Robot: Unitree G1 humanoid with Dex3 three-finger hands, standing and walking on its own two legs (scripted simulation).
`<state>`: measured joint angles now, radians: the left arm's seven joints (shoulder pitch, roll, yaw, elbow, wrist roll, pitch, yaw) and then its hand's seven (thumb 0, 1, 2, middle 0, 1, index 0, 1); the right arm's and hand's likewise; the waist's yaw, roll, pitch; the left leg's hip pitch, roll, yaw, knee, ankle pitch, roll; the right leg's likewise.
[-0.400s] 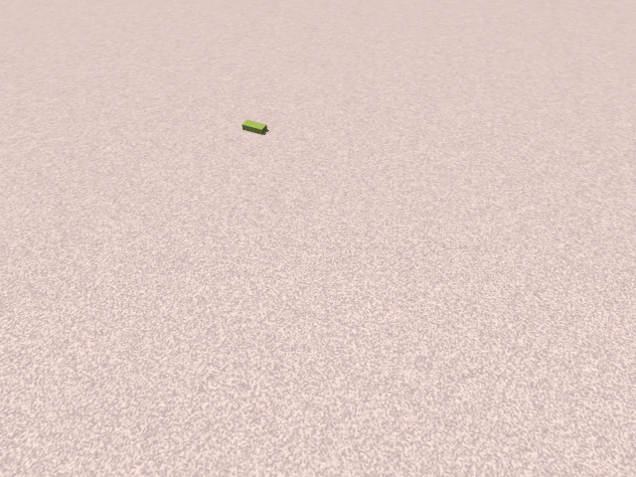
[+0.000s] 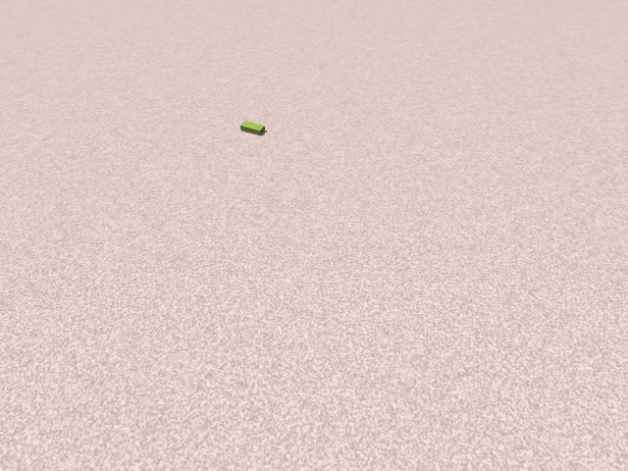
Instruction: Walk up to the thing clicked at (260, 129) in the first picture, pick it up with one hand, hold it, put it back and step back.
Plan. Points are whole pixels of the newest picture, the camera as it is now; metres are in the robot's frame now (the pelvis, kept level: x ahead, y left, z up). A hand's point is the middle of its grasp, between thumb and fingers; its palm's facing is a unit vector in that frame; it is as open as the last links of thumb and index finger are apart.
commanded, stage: stand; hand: left
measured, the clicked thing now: (252, 128) +2.01 +0.41 -0.77
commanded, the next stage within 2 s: walk up in 0.72 s
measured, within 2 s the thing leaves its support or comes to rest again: neither
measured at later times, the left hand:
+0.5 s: hand out of the picture +0.08 +0.25 -0.16, palm faces -0.02 -0.94 -0.33, open 7.4 cm
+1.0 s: hand out of the picture +0.08 +0.34 -0.15, palm faces -0.05 -0.91 -0.40, open 7.4 cm
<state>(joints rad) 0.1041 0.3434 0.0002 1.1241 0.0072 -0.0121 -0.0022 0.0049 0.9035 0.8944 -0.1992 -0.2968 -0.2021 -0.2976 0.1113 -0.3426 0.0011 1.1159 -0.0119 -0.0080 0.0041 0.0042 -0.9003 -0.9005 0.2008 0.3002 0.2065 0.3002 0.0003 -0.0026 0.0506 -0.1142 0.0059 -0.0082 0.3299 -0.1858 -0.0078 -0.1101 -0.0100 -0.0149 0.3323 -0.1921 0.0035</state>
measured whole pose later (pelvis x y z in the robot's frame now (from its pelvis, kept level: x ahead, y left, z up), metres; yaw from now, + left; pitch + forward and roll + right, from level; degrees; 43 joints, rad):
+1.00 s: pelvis +0.05 +0.05 -0.01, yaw -3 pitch +0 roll -1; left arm 0.29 0.44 0.06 1.02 0.02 -0.05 -0.04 0.01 0.90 0.89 -0.20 -0.30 -0.21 -0.30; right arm 0.15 -0.46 -0.11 0.96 -0.05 -0.01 0.11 0.01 -0.90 -0.90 0.20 0.30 0.20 0.30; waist 0.03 0.02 0.02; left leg -0.38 0.08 -0.03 0.64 -0.37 0.01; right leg -0.12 -0.04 0.05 0.44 -0.33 0.00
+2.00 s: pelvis +0.53 +0.15 -0.02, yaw -17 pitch -1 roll +0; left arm 0.26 0.47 0.04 0.97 -0.01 -0.08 -0.02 0.01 0.90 0.89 -0.20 -0.30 -0.20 -0.30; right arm 0.29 -0.41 -0.09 0.85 -0.03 -0.04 0.09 0.00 -0.90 -0.90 0.20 0.30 0.21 0.30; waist -0.05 -0.04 0.06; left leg -0.25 0.05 0.17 0.56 -0.29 0.04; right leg -0.53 -0.06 -0.03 0.99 -0.36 -0.03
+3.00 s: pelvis +1.00 +0.20 -0.03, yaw -21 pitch -2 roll +0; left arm 0.27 0.41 0.05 0.93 0.01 -0.11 0.00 0.00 0.90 0.89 -0.20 -0.30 -0.21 -0.30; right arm 0.35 -0.43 -0.08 0.84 -0.04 0.02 0.09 0.01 -0.90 -0.90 0.20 0.30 0.21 0.30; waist -0.04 0.07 0.08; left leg -0.22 0.01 0.14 0.78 -0.48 0.05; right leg -0.42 -0.02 -0.11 0.65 -0.19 -0.05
